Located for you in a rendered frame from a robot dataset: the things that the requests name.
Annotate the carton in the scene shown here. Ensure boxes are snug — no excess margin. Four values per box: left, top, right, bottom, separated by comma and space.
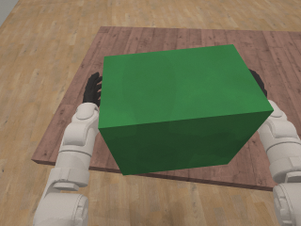
98, 44, 274, 176

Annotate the robot left upper arm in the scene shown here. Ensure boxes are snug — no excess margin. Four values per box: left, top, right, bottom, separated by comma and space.
34, 192, 88, 226

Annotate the robot right upper arm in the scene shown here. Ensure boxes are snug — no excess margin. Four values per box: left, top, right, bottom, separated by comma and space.
273, 183, 301, 226

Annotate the left robot forearm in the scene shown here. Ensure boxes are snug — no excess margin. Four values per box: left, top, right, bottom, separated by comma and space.
32, 103, 100, 226

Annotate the right robot hand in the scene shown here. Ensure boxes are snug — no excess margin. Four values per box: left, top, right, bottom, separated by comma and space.
249, 69, 267, 97

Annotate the left robot hand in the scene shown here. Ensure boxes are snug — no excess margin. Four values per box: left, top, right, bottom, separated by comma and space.
82, 72, 103, 107

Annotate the right robot forearm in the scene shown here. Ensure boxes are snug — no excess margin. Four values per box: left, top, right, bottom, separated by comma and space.
257, 100, 301, 184

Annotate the table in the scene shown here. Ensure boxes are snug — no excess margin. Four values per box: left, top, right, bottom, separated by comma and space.
31, 26, 301, 192

